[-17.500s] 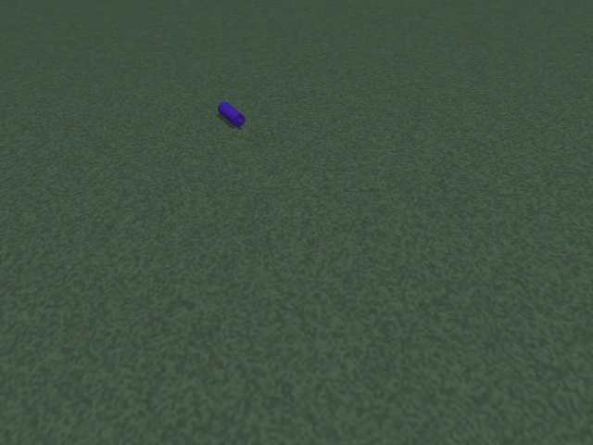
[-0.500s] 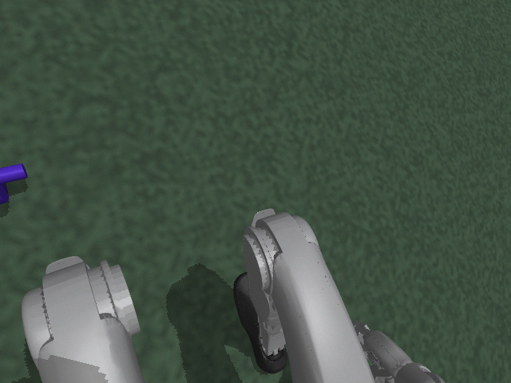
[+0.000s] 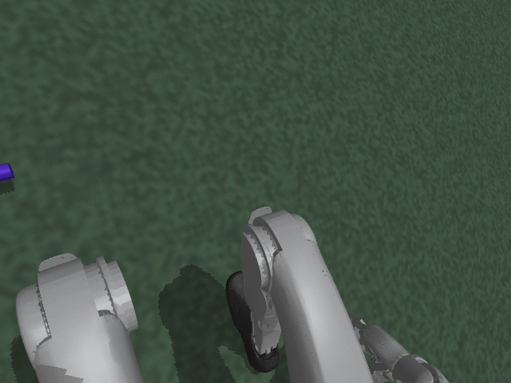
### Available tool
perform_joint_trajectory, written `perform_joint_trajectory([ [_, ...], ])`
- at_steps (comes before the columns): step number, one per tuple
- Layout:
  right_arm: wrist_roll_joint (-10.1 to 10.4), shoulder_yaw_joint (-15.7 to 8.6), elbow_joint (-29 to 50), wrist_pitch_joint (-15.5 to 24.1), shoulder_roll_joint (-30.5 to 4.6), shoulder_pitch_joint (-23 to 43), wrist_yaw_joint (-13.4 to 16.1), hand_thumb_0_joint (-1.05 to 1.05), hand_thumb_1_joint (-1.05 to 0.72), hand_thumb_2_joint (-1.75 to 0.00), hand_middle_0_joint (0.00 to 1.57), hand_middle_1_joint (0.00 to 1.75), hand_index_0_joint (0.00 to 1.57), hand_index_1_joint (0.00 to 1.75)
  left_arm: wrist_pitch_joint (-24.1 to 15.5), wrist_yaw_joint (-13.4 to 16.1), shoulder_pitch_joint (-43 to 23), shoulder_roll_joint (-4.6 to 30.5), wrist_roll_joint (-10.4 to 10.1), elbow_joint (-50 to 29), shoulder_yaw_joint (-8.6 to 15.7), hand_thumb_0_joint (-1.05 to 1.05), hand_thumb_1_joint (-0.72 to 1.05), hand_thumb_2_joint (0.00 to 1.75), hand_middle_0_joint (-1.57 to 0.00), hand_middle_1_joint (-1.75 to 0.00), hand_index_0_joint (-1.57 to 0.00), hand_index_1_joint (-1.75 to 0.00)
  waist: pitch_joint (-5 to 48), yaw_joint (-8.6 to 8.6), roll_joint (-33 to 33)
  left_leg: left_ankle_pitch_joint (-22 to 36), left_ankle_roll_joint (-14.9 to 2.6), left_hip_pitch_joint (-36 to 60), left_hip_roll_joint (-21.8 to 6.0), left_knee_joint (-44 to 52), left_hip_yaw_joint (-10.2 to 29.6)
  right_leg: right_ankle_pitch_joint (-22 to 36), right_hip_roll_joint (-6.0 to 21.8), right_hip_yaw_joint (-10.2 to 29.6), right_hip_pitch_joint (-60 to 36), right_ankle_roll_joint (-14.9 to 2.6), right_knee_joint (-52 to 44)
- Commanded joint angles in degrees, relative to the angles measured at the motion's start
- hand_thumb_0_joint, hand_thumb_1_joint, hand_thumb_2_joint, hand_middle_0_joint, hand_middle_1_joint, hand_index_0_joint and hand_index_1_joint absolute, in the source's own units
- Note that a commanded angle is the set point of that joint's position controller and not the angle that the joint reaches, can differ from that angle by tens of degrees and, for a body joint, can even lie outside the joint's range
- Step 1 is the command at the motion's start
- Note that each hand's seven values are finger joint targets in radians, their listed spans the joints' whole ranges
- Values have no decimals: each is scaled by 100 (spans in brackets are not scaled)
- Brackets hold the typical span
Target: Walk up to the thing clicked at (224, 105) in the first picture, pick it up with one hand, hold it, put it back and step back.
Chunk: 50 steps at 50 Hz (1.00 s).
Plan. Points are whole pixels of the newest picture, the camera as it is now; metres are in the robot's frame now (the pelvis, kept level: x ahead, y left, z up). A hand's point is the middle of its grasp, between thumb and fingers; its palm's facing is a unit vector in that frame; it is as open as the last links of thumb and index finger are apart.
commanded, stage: rest palm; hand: left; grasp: from above
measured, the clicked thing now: out of the picture +0.41 +0.39 -0.25
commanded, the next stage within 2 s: close in 0.14 s
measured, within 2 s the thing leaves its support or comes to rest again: neither
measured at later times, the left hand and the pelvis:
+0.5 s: hand out of the picture +0.39 +0.40 -0.23, palm faces -0.44 -0.20 -0.88, open 13.8 cm; pelvis +0.00 +0.00 +0.00, yaw +0 degrees
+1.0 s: hand out of the picture +0.39 +0.40 -0.23, palm faces -0.44 -0.19 -0.88, open 13.0 cm; pelvis +0.00 +0.00 +0.00, yaw -1 degrees
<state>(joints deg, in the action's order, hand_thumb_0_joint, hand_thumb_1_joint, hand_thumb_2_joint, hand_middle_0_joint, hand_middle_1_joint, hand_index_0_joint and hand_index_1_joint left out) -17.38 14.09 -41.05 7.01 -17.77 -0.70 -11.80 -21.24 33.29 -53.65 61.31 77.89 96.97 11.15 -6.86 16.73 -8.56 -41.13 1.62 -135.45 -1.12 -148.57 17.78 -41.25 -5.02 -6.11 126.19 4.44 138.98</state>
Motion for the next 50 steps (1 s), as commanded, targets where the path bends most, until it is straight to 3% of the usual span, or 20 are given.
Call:
perform_joint_trajectory([
  [1, -15, -520, -53, 95, -1830, -771, 26, 0, -90, -90, 20, 30, 20, 30, 85, 387, -1280, 1453, -87, -583, 37, 0, -54, 101, -6, -103, -5, -103, 3537, 120, 3094, 1374, -119, 3176, -190, 1506, -887, 1668, -94, -950, -1289, -478, -919],
  [6, -3, -534, -73, 194, -1861, -782, 12, 0, -90, -90, 20, 30, 20, 30, 249, 458, -1291, 1514, -136, -608, 82, 0, -52, 102, -6, -105, -6, -105, 3622, 38, 3069, 1171, -136, 3003, -177, 1529, -906, 1545, -129, -896, -1338, -488, -1033],
  [9, -10, -520, -63, 250, -1854, -842, -33, 0, -90, -90, 20, 30, 20, 30, 354, 417, -1191, 1381, -211, -438, 13, 0, -52, 99, -6, -104, -6, -104, 3442, 107, 3046, 1183, -128, 2932, -168, 1532, -893, 1570, -102, -946, -1280, -475, -958],
  [11, 31, -543, -10, 276, -1903, -728, -25, 0, -90, -90, 20, 30, 20, 30, 385, 383, -1105, 1539, -281, -515, 171, 0, -52, 102, -6, -105, -6, -106, 3567, -4, 3108, 1141, -109, 2998, -174, 1591, -855, 1485, -108, -965, -1264, -493, -934],
  [13, 33, -532, 32, 288, -1878, -764, -48, 0, -89, -90, 20, 30, 20, 30, 419, 307, -1202, 1473, -309, -428, 73, 0, -50, 100, -7, -102, -7, -103, 3464, 95, 3079, 1096, -118, 2931, -183, 1584, -814, 1485, -86, -964, -1233, -484, -905],
  [17, 54, -545, 30, 265, -1926, -875, -33, 0, -89, -90, 20, 30, 20, 30, 387, 198, -1370, 1752, -318, -742, 267, 0, -49, 101, -10, -100, -8, -101, 3666, 107, 3202, 1336, -114, 3095, -189, 1553, -823, 1645, -82, -911, -1403, -488, -907],
  [19, 57, -540, 92, 286, -1880, -812, -48, 0, -89, -90, 20, 30, 20, 30, 375, 101, -1310, 1420, -340, -602, 23, 0, -47, 97, -9, -101, -9, -101, 3434, 182, 3093, 1209, -114, 2985, -180, 1560, -842, 1557, -77, -926, -1311, -482, -936],
  [23, 82, -485, 27, 209, -1857, -924, -2, 0, -89, -90, 20, 30, 20, 30, 322, -9, -1017, 1583, -367, -457, 131, 0, -48, 98, -9, -100, -8, -101, 3484, 124, 2923, 1315, -154, 2827, -181, 1519, -858, 1684, -98, -880, -1546, -454, -1074],
  [27, 91, -523, 78, 191, -1908, -923, 0, 0, -89, -90, 20, 30, 20, 30, 208, -111, -1322, 1446, -427, -718, -45, 0, -45, 97, -11, -101, -11, -101, 3385, 222, 3095, 1310, -119, 3057, -184, 1589, -800, 1620, -73, -959, -1371, -480, -995],
  [28, 87, -472, 102, 162, -1906, -912, 13, 0, -89, -90, 20, 30, 20, 30, 170, -81, -1208, 1700, -435, -757, 183, 0, -43, 96, -12, -100, -12, -100, 3542, 111, 3156, 1393, -95, 3169, -196, 1672, -753, 1638, -75, -997, -1457, -489, -975],
  [29, 118, -470, 130, 134, -1894, -834, 26, 0, -89, -90, 20, 30, 20, 30, 145, -72, -1119, 1694, -409, -785, 175, 0, -42, 97, -13, -100, -13, -100, 3607, 35, 3150, 1413, -97, 3203, -197, 1652, -764, 1634, -75, -992, -1411, -496, -956],
  [31, 87, -451, 117, 124, -1875, -846, 0, 0, -89, -90, 20, 30, 20, 30, 50, -62, -1314, 1637, -354, -890, 94, 0, -41, 97, -15, -98, -14, -99, 3625, 159, 3232, 1493, -80, 3294, -213, 1600, -763, 1712, -58, -1006, -1411, -477, -887],
  [35, 62, -466, 74, 68, -1883, -825, 8, 0, -89, -90, 20, 30, 20, 30, 14, 70, -1233, 1775, -233, -797, 235, 0, -41, 94, -13, -97, -13, -97, 3599, 98, 3310, 1538, -86, 3184, -209, 1570, -820, 1772, -64, -968, -1442, -485, -907],
  [39, 31, -478, 85, 87, -1896, -802, -1, 0, -89, -90, 20, 30, 20, 30, 92, 125, -1077, 1616, -124, -578, 104, 0, -38, 92, -13, -98, -14, -97, 3279, 145, 3093, 1291, -116, 2974, -204, 1551, -845, 1583, -81, -968, -1248, -478, -952],
  [42, 42, -492, 42, 101, -1866, -818, 9, 0, -89, -90, 20, 30, 20, 30, 141, 154, -1173, 1438, -203, -639, 19, 0, -36, 91, -16, -98, -17, -97, 3259, 117, 3079, 1196, -113, 2933, -186, 1635, -854, 1522, -93, -968, -1222, -490, -1008],
  [44, 44, -490, 77, 126, -1901, -778, 18, 0, -89, -90, 20, 30, 20, 30, 171, 168, -1265, 1562, -240, -571, 89, 0, -35, 90, -16, -98, -17, -97, 3417, 113, 3006, 1115, -117, 2904, -198, 1627, -815, 1465, -81, -976, -1249, -498, -1016],
  [46, 72, -494, 144, 170, -1938, -816, 4, 0, -89, -90, 20, 30, 20, 30, 187, 104, -1514, 1487, -227, -716, -123, 0, -33, 90, -17, -97, -19, -96, 3319, 237, 2902, 1010, -156, 2792, -197, 1521, -831, 1417, -73, -931, -1204, -465, -1027],
  [47, 73, -481, 96, 169, -1959, -846, 16, 0, -89, -90, 20, 30, 20, 30, 225, 119, -1384, 1639, -240, -447, 54, 0, -31, 91, -19, -98, -20, -97, 3340, 226, 2818, 962, -154, 2815, -198, 1564, -787, 1359, -60, -962, -1201, -462, -1022],
  [48, 89, -502, 108, 192, -1960, -829, 20, 0, -89, -90, 20, 30, 20, 30, 236, 89, -1366, 1580, -226, -460, -19, 0, -28, 88, -20, -97, -22, -95, 3204, 234, 2826, 874, -155, 2769, -191, 1541, -795, 1283, -58, -954, -1087, -462, -982],
  [50, 74, -480, 133, 205, -1946, -837, 36, 0, -89, -90, 20, 30, 20, 30, 176, 120, -1669, 1718, -309, -1003, 85, 0, -26, 91, -23, -97, -24, -96, 3661, 100, 3121, 1180, -108, 3112, -193, 1624, -798, 1511, -65, -948, -1350, -480, -1011],
])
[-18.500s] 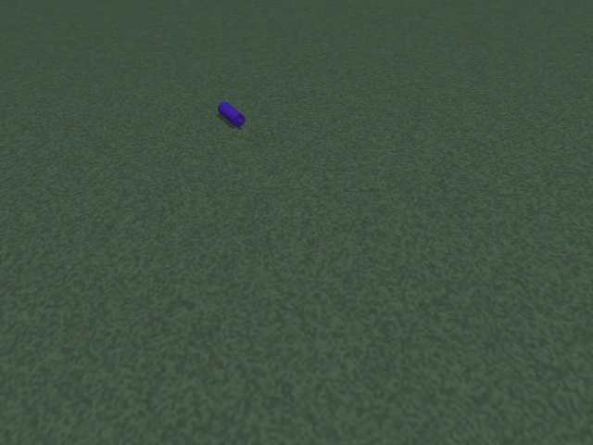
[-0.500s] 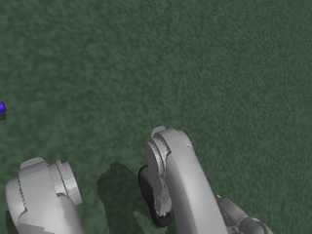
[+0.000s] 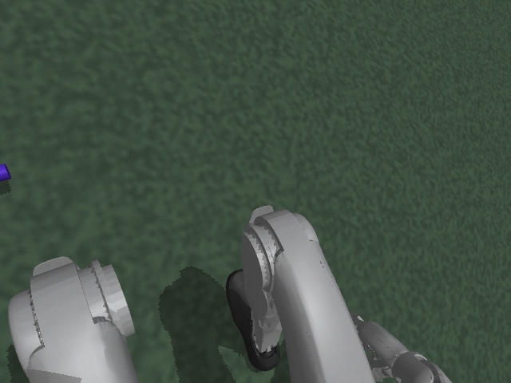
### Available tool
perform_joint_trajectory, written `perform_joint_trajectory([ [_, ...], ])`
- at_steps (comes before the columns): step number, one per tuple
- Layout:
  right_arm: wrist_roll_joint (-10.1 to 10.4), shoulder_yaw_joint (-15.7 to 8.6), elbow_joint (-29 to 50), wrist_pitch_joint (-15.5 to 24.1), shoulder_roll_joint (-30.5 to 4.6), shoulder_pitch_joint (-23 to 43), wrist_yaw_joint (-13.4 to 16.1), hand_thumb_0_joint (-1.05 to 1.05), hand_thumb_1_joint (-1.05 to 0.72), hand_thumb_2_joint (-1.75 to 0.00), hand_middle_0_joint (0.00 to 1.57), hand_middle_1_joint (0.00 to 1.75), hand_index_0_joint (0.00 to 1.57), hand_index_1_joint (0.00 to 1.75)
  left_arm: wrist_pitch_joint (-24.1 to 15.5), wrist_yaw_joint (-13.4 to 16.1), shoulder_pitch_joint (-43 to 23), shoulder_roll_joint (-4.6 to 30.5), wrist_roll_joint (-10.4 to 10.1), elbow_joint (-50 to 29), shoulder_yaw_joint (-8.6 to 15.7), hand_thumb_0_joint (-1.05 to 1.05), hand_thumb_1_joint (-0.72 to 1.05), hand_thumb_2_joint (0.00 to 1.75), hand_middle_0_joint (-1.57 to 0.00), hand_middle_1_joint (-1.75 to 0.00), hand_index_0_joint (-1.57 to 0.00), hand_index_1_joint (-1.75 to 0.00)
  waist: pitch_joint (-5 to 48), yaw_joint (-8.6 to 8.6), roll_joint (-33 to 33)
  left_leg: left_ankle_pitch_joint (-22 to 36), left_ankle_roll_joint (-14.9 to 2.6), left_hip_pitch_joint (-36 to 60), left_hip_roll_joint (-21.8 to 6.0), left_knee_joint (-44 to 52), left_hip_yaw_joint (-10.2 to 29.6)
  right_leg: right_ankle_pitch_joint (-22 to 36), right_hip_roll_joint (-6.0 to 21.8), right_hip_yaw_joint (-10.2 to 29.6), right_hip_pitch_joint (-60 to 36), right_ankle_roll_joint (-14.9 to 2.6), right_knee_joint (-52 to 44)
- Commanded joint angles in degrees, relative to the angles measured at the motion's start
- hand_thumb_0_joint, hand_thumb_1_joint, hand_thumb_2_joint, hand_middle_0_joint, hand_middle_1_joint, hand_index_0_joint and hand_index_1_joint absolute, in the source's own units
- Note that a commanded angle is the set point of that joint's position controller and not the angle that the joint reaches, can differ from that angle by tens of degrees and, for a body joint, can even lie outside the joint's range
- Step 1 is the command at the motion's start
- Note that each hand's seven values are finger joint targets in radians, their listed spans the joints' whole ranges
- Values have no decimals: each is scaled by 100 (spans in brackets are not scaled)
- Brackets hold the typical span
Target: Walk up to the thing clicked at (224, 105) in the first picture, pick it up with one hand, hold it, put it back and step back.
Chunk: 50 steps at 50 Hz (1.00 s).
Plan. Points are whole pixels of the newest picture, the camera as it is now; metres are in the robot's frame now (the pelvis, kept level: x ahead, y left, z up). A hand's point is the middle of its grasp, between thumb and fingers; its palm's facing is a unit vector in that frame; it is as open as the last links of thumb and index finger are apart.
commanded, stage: close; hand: left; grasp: from above
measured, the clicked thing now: out of the picture +0.41 +0.39 -0.25
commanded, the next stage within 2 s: settle in 0.80 s
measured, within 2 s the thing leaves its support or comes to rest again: leaves its support in 1.16 s
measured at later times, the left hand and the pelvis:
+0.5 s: hand out of the picture +0.39 +0.39 -0.23, palm faces -0.42 -0.21 -0.88, open 11.3 cm; pelvis +0.00 +0.00 +0.00, yaw +0 degrees
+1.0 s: hand out of the picture +0.40 +0.40 -0.22, palm faces -0.42 -0.20 -0.89, open 11.1 cm; pelvis +0.00 +0.00 +0.00, yaw +0 degrees
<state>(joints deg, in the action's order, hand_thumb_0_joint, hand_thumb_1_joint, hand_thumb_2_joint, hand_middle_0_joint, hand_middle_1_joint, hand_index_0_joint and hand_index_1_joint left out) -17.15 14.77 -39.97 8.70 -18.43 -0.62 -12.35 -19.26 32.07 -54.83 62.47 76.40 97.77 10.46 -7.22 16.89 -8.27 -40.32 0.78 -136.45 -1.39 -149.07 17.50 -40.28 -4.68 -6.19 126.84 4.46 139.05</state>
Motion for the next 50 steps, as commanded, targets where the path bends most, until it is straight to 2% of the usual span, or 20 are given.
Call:
perform_joint_trajectory([
  [1, 80, -548, 11, 46, -1856, -787, 97, 0, -89, -90, 20, 30, 20, 30, -18, 234, -1463, 1610, -127, -964, 133, 0, -25, 88, -22, -97, -24, -95, 3742, 47, 3224, 1207, 7, 3330, -176, 1677, -749, 1482, -89, -951, -1342, -508, -919],
  [2, 44, -520, -2, 57, -1872, -805, 72, 0, -89, -90, 20, 30, 20, 30, 13, 217, -1233, 1554, -128, -585, 125, 0, -23, 88, -24, -97, -26, -95, 3500, 145, 3125, 1132, -4, 3195, -175, 1648, -750, 1431, -84, -976, -1299, -489, -879],
  [6, 36, -539, -4, 14, -1853, -834, 90, 0, -89, -90, 20, 30, 20, 30, 16, 186, -1064, 1556, -138, -682, 208, 0, -19, 82, -25, -97, -28, -93, 3634, 56, 3102, 1305, -17, 3147, -168, 1624, -801, 1568, -112, -951, -1473, -474, -974],
  [7, 22, -525, -33, 19, -1802, -886, 76, 0, -89, -90, 20, 30, 20, 30, 17, 160, -1201, 1360, -152, -830, 19, 0, -19, 82, -25, -97, -29, -93, 3491, 110, 3189, 1325, -15, 3119, -157, 1627, -836, 1614, -110, -923, -1440, -482, -979],
  [10, 54, -553, 11, 3, -1875, -890, 77, 0, -88, -90, 20, 30, 20, 30, 23, 175, -1017, 1587, -200, -948, 276, 0, -16, 82, -27, -96, -30, -92, 3768, -6, 3184, 1523, -12, 3245, -165, 1638, -804, 1724, -109, -946, -1582, -479, -972],
  [11, 55, -541, 6, 16, -1846, -879, 62, 0, -89, -90, 20, 30, 20, 30, 23, 164, -1077, 1437, -201, -820, 144, 0, -13, 81, -28, -96, -32, -92, 3593, 87, 3172, 1450, -11, 3199, -161, 1626, -801, 1689, -91, -954, -1477, -489, -910],
  [16, 45, -509, -6, 9, -1813, -929, 39, 0, -89, -90, 20, 30, 20, 30, -7, 165, -968, 1738, -165, -960, 395, 0, -6, 80, -33, -96, -37, -91, 3708, 20, 3048, 1393, -56, 3113, -176, 1525, -842, 1678, -101, -890, -1622, -453, -1003],
  [19, 41, -564, -2, 16, -1825, -838, 49, 0, -89, -90, 20, 30, 20, 30, -18, 161, -1102, 1423, -233, -918, 213, 0, -1, 79, -36, -97, -42, -91, 3569, 90, 3093, 1227, -37, 3059, -167, 1613, -833, 1543, -87, -935, -1474, -481, -1011],
  [23, 48, -589, -20, -11, -1861, -859, 79, 0, -89, -90, 20, 30, 20, 30, -52, 165, -979, 1595, -201, -867, 327, 0, 10, 81, -44, -98, -49, -93, 3579, 13, 3053, 1113, -32, 2997, -168, 1626, -813, 1419, -96, -933, -1435, -494, -982],
  [26, 39, -529, -7, -4, -1813, -874, 50, 0, -89, -90, 20, 30, 20, 30, -27, 121, -942, 1478, -136, -624, 184, 0, 17, 84, -50, -98, -55, -93, 3330, 132, 2859, 1085, -52, 2931, -165, 1575, -812, 1407, -84, -952, -1327, -466, -961],
  [30, 23, -557, -18, -38, -1869, -841, 108, 0, -89, -90, 20, 30, 20, 30, -44, 187, -1020, 1587, -179, -818, 302, 0, 25, 88, -57, -99, -62, -94, 3644, 34, 2989, 1186, -48, 3061, -161, 1612, -820, 1492, -94, -938, -1485, -473, -1030],
  [32, 14, -548, -4, -15, -1841, -869, 85, 0, -89, -90, 20, 30, 20, 30, -43, 162, -1127, 1398, -139, -765, 116, 0, 29, 84, -59, -97, -64, -92, 3382, 157, 2975, 1028, -48, 2918, -158, 1595, -836, 1397, -88, -931, -1363, -476, -995],
  [36, 11, -542, -31, -22, -1872, -945, 107, 0, -89, -90, 20, 30, 20, 30, 0, 164, -1043, 1464, -146, -728, 156, 0, 30, 87, -63, -94, -67, -90, 3524, 158, 2841, 1263, -86, 2939, -151, 1497, -847, 1618, -89, -897, -1524, -440, -1050],
  [38, 33, -539, -42, -39, -1851, -886, 122, 0, -89, -90, 20, 30, 20, 30, 9, 212, -1011, 1639, -135, -801, 291, 0, 33, 86, -64, -94, -68, -90, 3680, 24, 2991, 1339, -62, 3037, -170, 1543, -843, 1642, -98, -876, -1580, -472, -1037],
  [39, 28, -537, -18, -10, -1833, -881, 104, 0, -89, -90, 20, 30, 20, 30, -7, 167, -1240, 1415, -184, -899, 70, 0, 34, 87, -67, -93, -70, -89, 3493, 143, 2954, 1291, -58, 2987, -148, 1537, -845, 1607, -69, -927, -1382, -464, -970],
  [41, 30, -528, -28, -26, -1827, -889, 115, 0, -89, -90, 20, 30, 20, 30, 49, 181, -870, 1491, -150, -548, 235, 0, 38, 89, -69, -94, -73, -91, 3419, 88, 2869, 1129, -67, 2873, -173, 1576, -825, 1469, -112, -899, -1434, -475, -1027],
  [43, 65, -560, -17, -30, -1871, -869, 132, 0, -89, -90, 20, 30, 20, 30, 1, 185, -1217, 1551, -220, -951, 229, 0, 42, 91, -74, -92, -76, -90, 3650, 43, 3007, 1171, -42, 2979, -149, 1604, -833, 1496, -75, -932, -1453, -485, -993],
  [45, 20, -545, 22, 9, -1839, -853, 92, 0, -89, -90, 20, 30, 20, 30, 44, 121, -1118, 1356, -147, -722, 14, 0, 47, 90, -76, -95, -80, -91, 3363, 144, 2954, 1049, -59, 2916, -149, 1610, -842, 1399, -88, -925, -1350, -486, -1005],
  [48, 69, -613, 28, 8, -1905, -900, 97, 0, -90, -90, 20, 30, 20, 30, 26, 110, -1324, 1598, -244, -1288, 255, 0, 44, 89, -79, -93, -83, -89, 3777, -1, 3122, 1247, -18, 3179, -142, 1665, -816, 1506, -76, -928, -1452, -484, -984],
  [50, 69, -622, 12, -10, -1843, -885, 95, 0, -90, -90, 20, 30, 20, 30, 106, 42, -1096, 1464, -237, -1078, 181, 0, 45, 90, -80, -94, -84, -91, 3857, -39, 3309, 1363, 10, 3365, -141, 1733, -809, 1570, -65, -945, -1414, -515, -936],
])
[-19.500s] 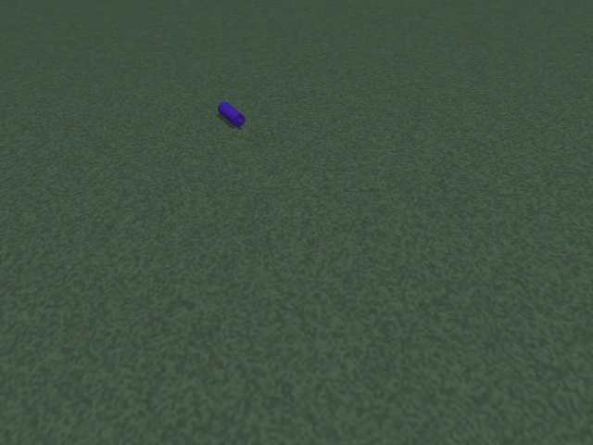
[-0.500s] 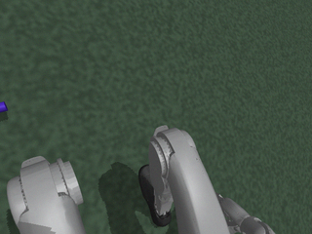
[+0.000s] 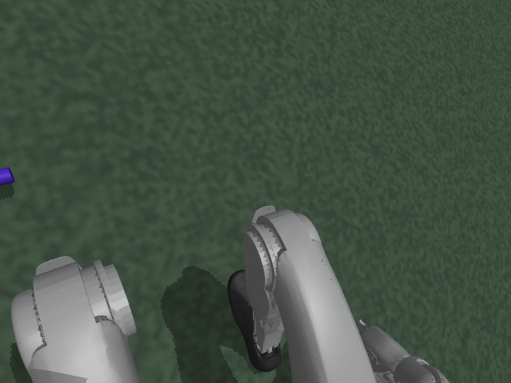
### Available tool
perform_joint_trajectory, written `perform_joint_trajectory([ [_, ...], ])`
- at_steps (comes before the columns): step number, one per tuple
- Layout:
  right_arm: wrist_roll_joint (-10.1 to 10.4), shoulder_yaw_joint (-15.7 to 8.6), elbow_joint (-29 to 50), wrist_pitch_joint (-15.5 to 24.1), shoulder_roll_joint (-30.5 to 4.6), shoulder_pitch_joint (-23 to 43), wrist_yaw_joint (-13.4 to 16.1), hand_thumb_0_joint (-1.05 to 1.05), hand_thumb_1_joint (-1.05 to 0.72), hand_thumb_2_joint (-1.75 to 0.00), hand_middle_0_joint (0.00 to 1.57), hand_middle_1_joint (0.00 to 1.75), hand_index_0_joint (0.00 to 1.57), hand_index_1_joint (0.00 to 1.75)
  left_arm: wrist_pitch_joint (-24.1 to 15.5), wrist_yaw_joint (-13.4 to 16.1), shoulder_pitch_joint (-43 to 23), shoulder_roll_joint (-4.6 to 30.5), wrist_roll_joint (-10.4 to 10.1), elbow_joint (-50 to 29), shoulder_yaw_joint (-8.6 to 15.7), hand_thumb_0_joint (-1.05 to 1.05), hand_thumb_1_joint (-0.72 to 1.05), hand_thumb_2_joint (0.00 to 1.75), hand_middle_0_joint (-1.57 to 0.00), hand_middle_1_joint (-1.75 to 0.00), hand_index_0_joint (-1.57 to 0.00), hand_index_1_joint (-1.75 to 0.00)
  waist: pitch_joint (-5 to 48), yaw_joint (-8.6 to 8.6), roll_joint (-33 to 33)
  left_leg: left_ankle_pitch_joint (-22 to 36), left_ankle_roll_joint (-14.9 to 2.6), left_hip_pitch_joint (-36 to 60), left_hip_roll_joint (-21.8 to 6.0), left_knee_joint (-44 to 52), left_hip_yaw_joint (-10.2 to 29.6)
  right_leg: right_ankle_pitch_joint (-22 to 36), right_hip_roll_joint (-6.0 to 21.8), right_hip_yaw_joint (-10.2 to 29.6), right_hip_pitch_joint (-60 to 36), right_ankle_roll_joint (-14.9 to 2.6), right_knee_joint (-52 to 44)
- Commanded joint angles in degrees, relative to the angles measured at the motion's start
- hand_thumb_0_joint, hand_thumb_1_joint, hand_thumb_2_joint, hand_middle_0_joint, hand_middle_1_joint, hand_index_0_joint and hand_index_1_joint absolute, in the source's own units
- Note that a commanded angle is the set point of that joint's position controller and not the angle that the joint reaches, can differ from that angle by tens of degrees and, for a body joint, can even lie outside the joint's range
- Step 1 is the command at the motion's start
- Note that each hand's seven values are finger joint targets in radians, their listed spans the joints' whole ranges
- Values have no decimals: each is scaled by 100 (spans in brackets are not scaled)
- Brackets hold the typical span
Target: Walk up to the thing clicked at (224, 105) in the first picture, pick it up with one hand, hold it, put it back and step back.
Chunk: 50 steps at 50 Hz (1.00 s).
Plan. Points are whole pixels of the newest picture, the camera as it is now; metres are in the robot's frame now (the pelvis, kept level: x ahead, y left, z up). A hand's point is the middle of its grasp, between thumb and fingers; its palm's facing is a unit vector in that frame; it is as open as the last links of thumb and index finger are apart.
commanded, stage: settle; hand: left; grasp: from above
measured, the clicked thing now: out of the picture +0.41 +0.39 -0.25
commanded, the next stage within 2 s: lift in 0.72 s
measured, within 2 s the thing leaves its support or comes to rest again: leaves its support in 0.16 s
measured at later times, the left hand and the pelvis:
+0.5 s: hand out of the picture +0.39 +0.42 -0.14, palm faces -0.43 -0.14 -0.89, open 11.0 cm; pelvis +0.00 +0.00 +0.02, yaw +3 degrees
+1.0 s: hand out of the picture +0.38 +0.41 -0.08, palm faces -0.44 -0.15 -0.89, open 10.9 cm; pelvis -0.01 -0.01 +0.05, yaw +5 degrees
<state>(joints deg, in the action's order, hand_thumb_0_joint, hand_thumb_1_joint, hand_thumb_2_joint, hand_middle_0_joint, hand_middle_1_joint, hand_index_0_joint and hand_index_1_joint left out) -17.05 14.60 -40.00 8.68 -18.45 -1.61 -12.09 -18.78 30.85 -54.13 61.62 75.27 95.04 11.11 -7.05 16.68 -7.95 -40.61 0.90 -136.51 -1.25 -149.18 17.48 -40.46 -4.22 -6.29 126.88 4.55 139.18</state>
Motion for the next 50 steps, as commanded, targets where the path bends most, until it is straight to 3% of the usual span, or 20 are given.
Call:
perform_joint_trajectory([
  [1, 73, -608, 5, -16, -1829, -772, 67, 0, -90, -90, 20, 30, 20, 30, 58, 134, -1230, 1542, -108, -972, 81, 0, 45, 89, -79, -94, -83, -90, 3872, -39, 3339, 1440, -3, 3345, -154, 1718, -837, 1626, -113, -924, -1410, -520, -962],
  [2, 70, -618, 7, -12, -1842, -810, 47, 0, -90, -90, 20, 30, 20, 30, 113, 103, -1007, 1576, -83, -604, 115, 0, 44, 88, -80, -93, -83, -89, 3744, 14, 3174, 1310, -25, 3217, -160, 1660, -847, 1557, -109, -901, -1386, -512, -952],
  [3, 83, -659, 33, -16, -1854, -846, 52, 0, -90, -90, 20, 30, 20, 30, 75, 83, -1312, 1598, -115, -1217, 150, 0, 46, 90, -82, -91, -85, -88, 3952, -30, 3293, 1411, -18, 3349, -155, 1677, -865, 1619, -109, -875, -1443, -508, -979],
  [4, 120, -696, 30, -19, -1843, -858, 47, 0, -90, -90, 20, 30, 20, 30, 87, 77, -1387, 1749, -115, -1268, 255, 0, 46, 92, -83, -92, -85, -90, 4016, -65, 3477, 1377, -10, 3384, -147, 1681, -880, 1606, -75, -845, -1417, -531, -958],
  [9, 234, -864, 53, -26, -1759, -855, -9, 0, -90, -90, 20, 30, 20, 30, 129, -54, -1201, 1566, -189, -2045, 373, 0, 52, 93, -87, -90, -89, -88, 4387, -265, 3878, 1707, 54, 3804, -146, 1829, -922, 1748, -47, -808, -1337, -577, -920],
  [10, 287, -913, 57, -41, -1738, -871, -12, 0, -90, -90, 20, 30, 20, 30, 113, -87, -1444, 1645, -224, -2411, 426, 0, 54, 93, -89, -90, -91, -88, 4573, -343, 3950, 1760, 53, 3799, -136, 1840, -947, 1813, -28, -789, -1336, -583, -924],
  [13, 374, -1075, 46, -81, -1661, -958, -66, 0, -90, -90, 20, 30, 20, 30, 247, -318, -1181, 1298, -296, -2193, 324, 0, 59, 93, -91, -90, -94, -87, 4280, -324, 3695, 1509, 20, 3512, -108, 1870, -1019, 1631, 4, -701, -1180, -582, -1030],
  [15, 466, -1151, 103, -149, -1637, -1033, -64, 0, -90, -90, 20, 30, 20, 30, 271, -453, -1346, 1213, -362, -2604, 296, 0, 62, 94, -93, -90, -96, -87, 4505, -413, 3737, 1475, 13, 3501, -75, 1990, -1039, 1614, 33, -654, -1244, -597, -1121],
  [19, 635, -1270, 87, -273, -1539, -1182, -75, 0, -90, -90, 20, 30, 20, 30, 437, -882, -1160, 572, -491, -2375, -138, 0, 66, 95, -98, -89, -100, -87, 4167, -335, 3097, 1166, -88, 3208, -51, 2149, -1067, 1391, 36, -574, -1154, -578, -1401],
  [25, 813, -1391, 212, -525, -1510, -1337, 23, 0, -90, -90, 20, 30, 20, 30, 437, -1489, -1371, 591, -719, -2926, -176, 0, 69, 94, -101, -88, -103, -86, 4509, -435, 2693, 1201, -155, 3336, -20, 2308, -1072, 1402, 99, -476, -1472, -556, -1623],
  [28, 873, -1429, 234, -633, -1449, -1388, 108, 0, -90, -90, 20, 30, 20, 30, 341, -1682, -1330, 653, -723, -3028, -114, 0, 69, 97, -103, -88, -104, -86, 4494, -444, 2543, 1063, -176, 3316, -9, 2332, -1125, 1246, 98, -416, -1562, -574, -1767],
  [30, 889, -1414, 269, -714, -1448, -1408, 177, 0, -90, -90, 20, 30, 20, 30, 244, -1723, -1494, 868, -718, -3376, 57, 0, 72, 96, -104, -87, -106, -85, 4646, -505, 2685, 1229, -159, 3407, 14, 2335, -1175, 1339, 117, -406, -1655, -589, -1776],
  [32, 927, -1408, 277, -794, -1410, -1366, 222, 0, -90, -90, 20, 30, 20, 30, 189, -1756, -1274, 825, -672, -3302, 89, 0, 75, 98, -106, -89, -108, -87, 4711, -619, 2897, 1380, -115, 3654, 23, 2460, -1151, 1408, 134, -404, -1561, -635, -1683],
  [37, 946, -1423, 294, -931, -1406, -1419, 340, 0, -90, -90, 20, 30, 20, 30, 79, -1698, -1534, 1022, -582, -3523, 292, 0, 77, 101, -107, -90, -108, -88, 4826, -599, 2926, 1343, -145, 3751, 36, 2553, -1201, 1373, 160, -391, -1509, -632, -1788],
  [41, 943, -1382, 273, -969, -1349, -1455, 407, 0, -89, -89, 20, 30, 20, 30, 106, -1681, -1509, 881, -568, -3281, 158, 0, 74, 104, -104, -92, -106, -90, 4552, -543, 2816, 960, -187, 3499, 50, 2678, -1271, 1089, 172, -356, -1500, -624, -1954],
  [42, 934, -1367, 267, -963, -1304, -1475, 416, 0, -91, -91, 20, 30, 20, 30, 131, -1699, -1454, 849, -543, -3176, 114, 0, 74, 103, -110, -90, -110, -90, 4508, -537, 2828, 885, -192, 3496, 43, 2736, -1272, 1044, 160, -370, -1531, -628, -1979],
  [47, 1035, -1542, 295, -977, -1366, -1526, 486, 0, -90, -90, 20, 30, 20, 30, 341, -1903, -1266, 758, -792, -3406, 104, 0, 77, 90, -104, -87, -108, -83, 4907, -750, 3010, 708, -161, 3875, 43, 3124, -1196, 953, 194, -369, -1466, -650, -1979],
  [50, 1093, -1620, 326, -994, -1300, -1625, 521, 0, -90, -90, 20, 30, 20, 30, 428, -2111, -1243, 740, -901, -3732, 60, 0, 76, 92, -105, -87, -108, -83, 5037, -741, 2821, 817, -193, 3979, 55, 3157, -1278, 1010, 195, -269, -1671, -634, -2227],
])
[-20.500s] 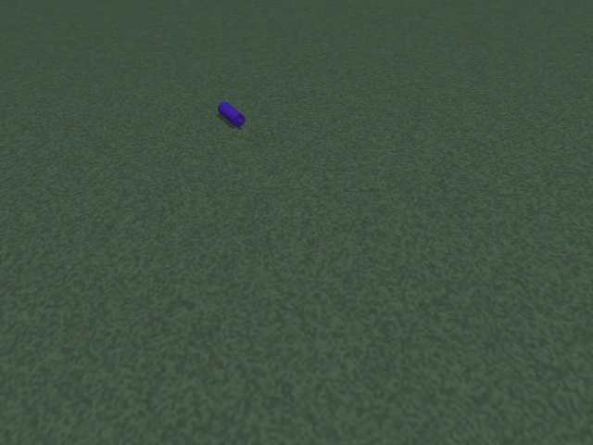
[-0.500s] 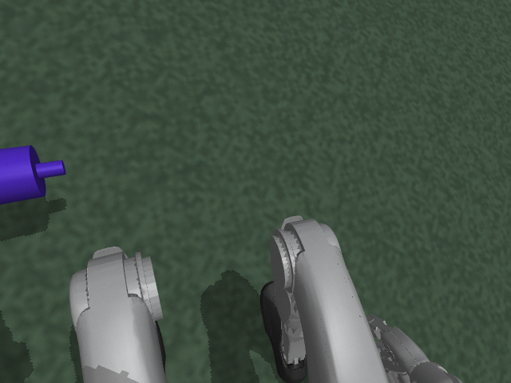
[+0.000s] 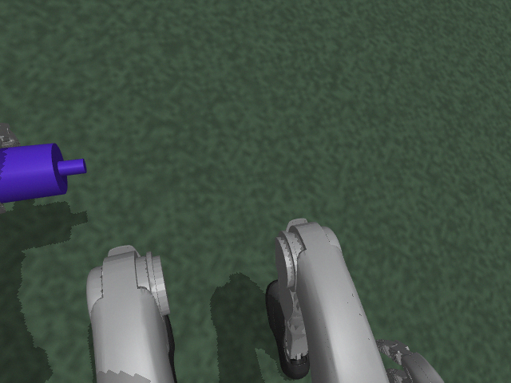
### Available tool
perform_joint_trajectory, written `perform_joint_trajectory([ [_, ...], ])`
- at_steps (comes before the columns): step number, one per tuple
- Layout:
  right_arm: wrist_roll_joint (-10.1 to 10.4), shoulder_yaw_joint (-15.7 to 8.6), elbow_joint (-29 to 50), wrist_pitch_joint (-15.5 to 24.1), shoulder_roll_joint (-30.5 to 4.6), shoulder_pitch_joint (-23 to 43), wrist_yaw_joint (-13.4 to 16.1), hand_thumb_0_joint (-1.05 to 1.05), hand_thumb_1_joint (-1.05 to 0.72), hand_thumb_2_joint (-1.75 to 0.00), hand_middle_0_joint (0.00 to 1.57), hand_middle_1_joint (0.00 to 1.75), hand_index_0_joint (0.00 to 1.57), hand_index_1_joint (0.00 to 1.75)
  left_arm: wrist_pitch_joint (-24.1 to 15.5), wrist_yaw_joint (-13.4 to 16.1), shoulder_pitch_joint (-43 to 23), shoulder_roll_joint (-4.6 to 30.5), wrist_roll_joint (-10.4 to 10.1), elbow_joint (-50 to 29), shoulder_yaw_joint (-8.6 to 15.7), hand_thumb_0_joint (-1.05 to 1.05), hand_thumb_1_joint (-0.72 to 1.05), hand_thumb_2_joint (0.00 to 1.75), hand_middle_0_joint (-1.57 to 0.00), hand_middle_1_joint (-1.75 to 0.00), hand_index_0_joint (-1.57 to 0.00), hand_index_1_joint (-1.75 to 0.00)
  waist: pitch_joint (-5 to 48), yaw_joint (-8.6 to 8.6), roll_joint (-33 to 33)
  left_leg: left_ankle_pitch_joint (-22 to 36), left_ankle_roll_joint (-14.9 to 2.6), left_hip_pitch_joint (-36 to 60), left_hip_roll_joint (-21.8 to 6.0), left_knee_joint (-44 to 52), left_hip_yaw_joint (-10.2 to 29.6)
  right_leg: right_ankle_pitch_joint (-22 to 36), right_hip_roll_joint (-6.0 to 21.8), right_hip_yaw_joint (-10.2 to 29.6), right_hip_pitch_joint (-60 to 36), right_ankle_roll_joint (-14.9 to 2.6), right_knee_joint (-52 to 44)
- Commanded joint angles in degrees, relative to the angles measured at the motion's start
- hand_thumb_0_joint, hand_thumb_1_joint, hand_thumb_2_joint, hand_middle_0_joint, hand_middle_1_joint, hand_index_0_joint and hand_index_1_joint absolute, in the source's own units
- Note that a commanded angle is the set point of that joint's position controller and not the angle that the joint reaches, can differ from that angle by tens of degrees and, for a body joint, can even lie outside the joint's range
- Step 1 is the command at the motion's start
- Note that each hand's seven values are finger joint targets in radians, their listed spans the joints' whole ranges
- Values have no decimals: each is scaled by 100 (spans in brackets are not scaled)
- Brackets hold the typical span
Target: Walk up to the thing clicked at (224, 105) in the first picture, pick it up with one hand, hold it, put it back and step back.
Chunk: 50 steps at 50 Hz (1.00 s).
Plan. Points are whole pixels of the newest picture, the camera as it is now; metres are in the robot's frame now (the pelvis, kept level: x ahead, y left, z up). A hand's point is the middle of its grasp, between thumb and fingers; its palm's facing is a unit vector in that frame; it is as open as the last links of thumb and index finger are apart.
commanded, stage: lift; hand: left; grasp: from above
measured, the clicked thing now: (1, 175) +0.44 +0.36 -0.16
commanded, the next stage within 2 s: hold in 1.52 s
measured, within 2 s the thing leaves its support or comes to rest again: neither
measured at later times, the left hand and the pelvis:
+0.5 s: hand out of the picture +0.38 +0.36 +0.01, palm faces -0.45 -0.14 -0.88, open 10.9 cm; pelvis +0.00 +0.00 +0.10, yaw +4 degrees
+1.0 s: hand out of the picture +0.32 +0.30 +0.22, palm faces -0.44 -0.17 -0.88, open 11.0 cm; pelvis +0.02 +0.00 +0.29, yaw +8 degrees
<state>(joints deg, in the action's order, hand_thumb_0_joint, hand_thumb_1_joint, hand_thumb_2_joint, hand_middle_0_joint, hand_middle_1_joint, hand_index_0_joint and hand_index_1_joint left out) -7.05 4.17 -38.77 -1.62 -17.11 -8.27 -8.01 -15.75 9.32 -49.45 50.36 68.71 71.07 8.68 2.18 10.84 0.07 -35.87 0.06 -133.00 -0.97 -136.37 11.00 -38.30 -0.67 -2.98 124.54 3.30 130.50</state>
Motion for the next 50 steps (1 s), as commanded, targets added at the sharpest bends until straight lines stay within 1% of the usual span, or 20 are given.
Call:
perform_joint_trajectory([
  [1, 117, -598, 205, 21, -1413, -976, 121, 0, -90, -90, 20, 30, 20, 30, 124, -6, -1700, 1927, -282, -1579, 393, 0, 76, 93, -107, -85, -109, -82, 4240, -237, 2063, 486, -107, 3676, 43, 1901, -681, 891, -136, -556, -1598, -508, -1396],
  [5, 212, -733, 210, -31, -1384, -976, 161, 0, -90, -90, 20, 30, 20, 30, 133, -168, -1435, 1760, -443, -2022, 459, 0, 75, 92, -105, -84, -108, -81, 4430, -315, 2134, 642, -83, 4010, 42, 2155, -592, 973, -89, -522, -1584, -520, -1407],
  [9, 290, -817, 268, -85, -1272, -1014, 208, 0, -90, -90, 20, 30, 20, 30, 119, -299, -1142, 1710, -543, -2357, 512, 0, 74, 92, -104, -83, -107, -81, 4429, -383, 1774, 588, -132, 4105, 45, 2331, -663, 904, -92, -431, -1861, -509, -1804],
  [12, 310, -819, 327, -99, -1167, -988, 252, 0, -90, -90, 20, 30, 20, 30, 116, -451, -896, 1371, -685, -2542, 314, 0, 73, 97, -105, -84, -107, -83, 4317, -355, 1589, 458, -175, 4052, 58, 2447, -755, 802, -99, -355, -2117, -495, -2130],
  [15, 390, -913, 429, -104, -1194, -968, 305, 0, -89, -90, 20, 30, 20, 30, 176, -582, -591, 1242, -813, -2991, 332, 0, 73, 96, -103, -85, -105, -82, 4421, -494, 1760, 352, -138, 4428, 20, 2929, -579, 780, -75, -405, -2192, -511, -2170],
  [19, 497, -968, 556, -130, -1152, -840, 402, 0, -89, -90, 20, 30, 20, 30, 293, -741, -201, 1108, -1028, -3612, 316, 0, 77, 95, -103, -86, -107, -83, 4381, -537, 1603, 118, -139, 4798, -23, 3420, -475, 705, -85, -386, -2540, -487, -2538],
  [23, 561, -951, 618, -127, -1056, -695, 527, 0, -89, -90, 20, 30, 20, 30, 406, -844, 196, 1052, -1250, -4103, 324, 0, 73, 93, -98, -88, -103, -83, 4395, -594, 1437, 344, -145, 5253, -31, 3705, -572, 829, -68, -281, -3048, -458, -3027],
  [24, 574, -945, 645, -121, -1030, -668, 551, 0, -89, -90, 20, 30, 20, 30, 433, -862, 208, 935, -1288, -4302, 233, 0, 73, 93, -98, -87, -102, -83, 4331, -568, 1440, 323, -141, 5331, -43, 3844, -540, 838, -65, -279, -3147, -456, -3092],
  [26, 613, -955, 669, -118, -1021, -596, 621, 0, -89, -89, 20, 30, 20, 30, 507, -852, 229, 978, -1323, -4604, 289, 0, 73, 94, -98, -86, -102, -82, 4382, -656, 1579, 299, -120, 5746, -81, 4164, -526, 841, -54, -252, -3346, -446, -3307],
  [30, 675, -912, 654, -102, -921, -504, 735, 0, -88, -89, 20, 30, 20, 30, 687, -835, 702, 635, -1425, -4780, 115, 0, 74, 95, -97, -88, -102, -84, 4192, -643, 1439, 468, -108, 6270, -102, 4657, -583, 937, -58, -197, -3949, -423, -3877],
  [32, 698, -916, 665, -94, -921, -447, 790, 0, -88, -89, 20, 30, 20, 30, 798, -812, 799, 645, -1439, -4998, 163, 0, 71, 97, -96, -87, -100, -83, 4249, -714, 1536, 523, -91, 6687, -123, 5021, -552, 987, -56, -174, -4257, -418, -4119],
  [36, 750, -882, 593, -47, -798, -357, 877, 0, -88, -89, 20, 30, 20, 30, 1002, -825, 1381, 55, -1497, -4868, -202, 0, 69, 95, -95, -86, -98, -82, 3705, -652, 1179, 558, -91, 7046, -131, 5536, -611, 987, -58, -126, -4825, -406, -4772],
  [38, 784, -870, 594, -13, -768, -319, 921, 0, -88, -89, 20, 30, 20, 30, 1074, -809, 1539, 65, -1504, -4989, -190, 0, 68, 96, -94, -86, -97, -83, 3500, -701, 1146, 519, -81, 7221, -123, 5859, -644, 969, -61, -88, -5250, -409, -5082],
  [41, 812, -846, 580, 48, -700, -301, 980, 0, -88, -89, 20, 30, 20, 30, 1165, -806, 1713, -288, -1478, -4943, -471, 0, 70, 95, -94, -90, -98, -85, 3256, -674, 988, 623, -64, 7563, -130, 6251, -662, 1060, -81, -59, -5661, -420, -5510],
  [42, 824, -830, 575, 79, -680, -281, 1007, 0, -88, -89, 20, 30, 20, 30, 1186, -766, 1839, -239, -1510, -4814, -398, 0, 71, 96, -95, -89, -99, -85, 3085, -708, 823, 606, -64, 7593, -120, 6365, -690, 1006, -84, -27, -5861, -417, -5713],
  [43, 837, -816, 536, 108, -654, -289, 1026, 0, -89, -89, 20, 30, 20, 30, 1199, -754, 1920, -424, -1513, -4719, -496, 0, 71, 94, -95, -88, -99, -84, 2885, -658, 756, 598, -57, 7603, -133, 6505, -651, 1028, -77, -14, -5956, -414, -5796],
  [44, 845, -806, 548, 143, -632, -299, 1047, 0, -88, -89, 20, 30, 20, 30, 1198, -741, 1835, -561, -1504, -4824, -651, 0, 72, 93, -95, -88, -100, -84, 2839, -634, 772, 621, -56, 7736, -117, 6642, -693, 1051, -81, 11, -6104, -423, -5973],
  [45, 851, -808, 538, 174, -636, -305, 1067, 0, -89, -89, 20, 30, 20, 30, 1217, -703, 1819, -495, -1493, -4684, -604, 0, 73, 94, -96, -89, -101, -85, 2743, -660, 661, 598, -62, 7799, -108, 6738, -726, 1014, -78, 46, -6226, -422, -6166],
  [49, 871, -808, 508, 300, -570, -347, 1122, 0, -89, -90, 20, 30, 20, 30, 1205, -592, 1870, -810, -1407, -4571, -862, 0, 72, 88, -94, -89, -100, -84, 2574, -637, 627, 762, -37, 8272, -74, 7174, -822, 1103, -83, 149, -6785, -426, -6748],
  [50, 879, -815, 498, 332, -569, -376, 1126, 0, -89, -89, 20, 30, 20, 30, 1199, -534, 1851, -812, -1397, -4522, -837, 0, 72, 87, -93, -89, -99, -83, 2523, -657, 588, 714, -32, 8345, -70, 7329, -780, 1052, -85, 155, -6919, -419, -6856],
])
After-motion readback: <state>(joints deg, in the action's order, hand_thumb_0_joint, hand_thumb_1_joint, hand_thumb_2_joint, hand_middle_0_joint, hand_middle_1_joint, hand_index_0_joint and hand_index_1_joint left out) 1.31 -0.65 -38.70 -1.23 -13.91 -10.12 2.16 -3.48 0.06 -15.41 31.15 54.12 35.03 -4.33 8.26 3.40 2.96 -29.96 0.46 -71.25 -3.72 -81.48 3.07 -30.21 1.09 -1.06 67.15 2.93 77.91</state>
